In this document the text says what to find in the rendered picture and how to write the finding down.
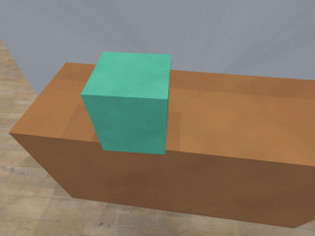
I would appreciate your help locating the pedestal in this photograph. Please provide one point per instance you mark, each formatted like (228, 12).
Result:
(237, 147)

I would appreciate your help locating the carton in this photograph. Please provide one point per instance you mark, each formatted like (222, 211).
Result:
(127, 98)

